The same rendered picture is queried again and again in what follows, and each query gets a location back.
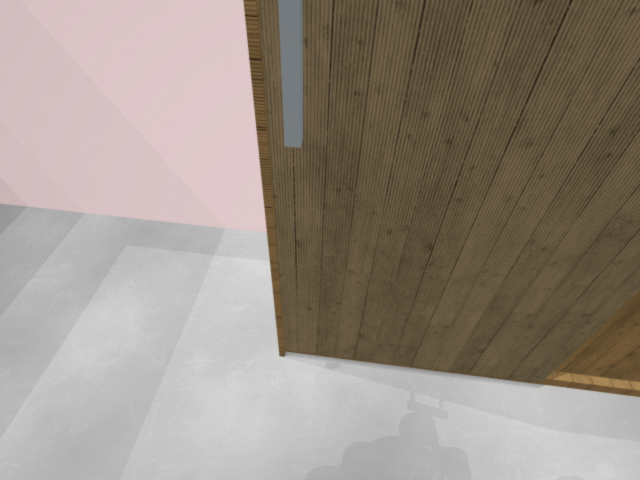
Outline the handle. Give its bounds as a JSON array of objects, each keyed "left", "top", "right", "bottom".
[{"left": 278, "top": 0, "right": 303, "bottom": 148}]

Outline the wardrobe door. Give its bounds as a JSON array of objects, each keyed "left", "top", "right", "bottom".
[
  {"left": 258, "top": 0, "right": 640, "bottom": 383},
  {"left": 554, "top": 290, "right": 640, "bottom": 381}
]

